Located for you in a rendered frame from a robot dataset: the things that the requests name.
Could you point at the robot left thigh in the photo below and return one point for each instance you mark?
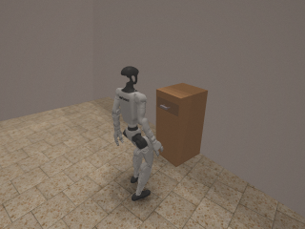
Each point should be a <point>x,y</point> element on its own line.
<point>137,152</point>

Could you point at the cabinet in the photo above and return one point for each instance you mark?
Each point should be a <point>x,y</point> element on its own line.
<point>180,136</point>

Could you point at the left robot upper arm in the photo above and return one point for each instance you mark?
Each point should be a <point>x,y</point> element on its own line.
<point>116,103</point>

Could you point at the left robot hand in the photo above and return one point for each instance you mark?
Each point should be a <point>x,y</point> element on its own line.
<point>116,135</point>

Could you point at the right robot hand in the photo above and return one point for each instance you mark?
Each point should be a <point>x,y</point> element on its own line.
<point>156,146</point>

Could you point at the left robot shin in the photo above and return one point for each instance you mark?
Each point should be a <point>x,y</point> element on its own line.
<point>136,162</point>

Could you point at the handle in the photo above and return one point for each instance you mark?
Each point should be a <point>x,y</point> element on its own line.
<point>164,107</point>

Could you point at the left robot forearm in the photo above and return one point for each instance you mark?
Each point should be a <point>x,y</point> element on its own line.
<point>116,122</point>

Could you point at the right robot upper arm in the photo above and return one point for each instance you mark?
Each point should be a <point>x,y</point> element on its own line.
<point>141,101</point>

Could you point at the right robot forearm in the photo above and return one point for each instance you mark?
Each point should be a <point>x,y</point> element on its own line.
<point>147,130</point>

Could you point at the drawer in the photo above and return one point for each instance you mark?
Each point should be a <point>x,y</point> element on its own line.
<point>174,108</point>

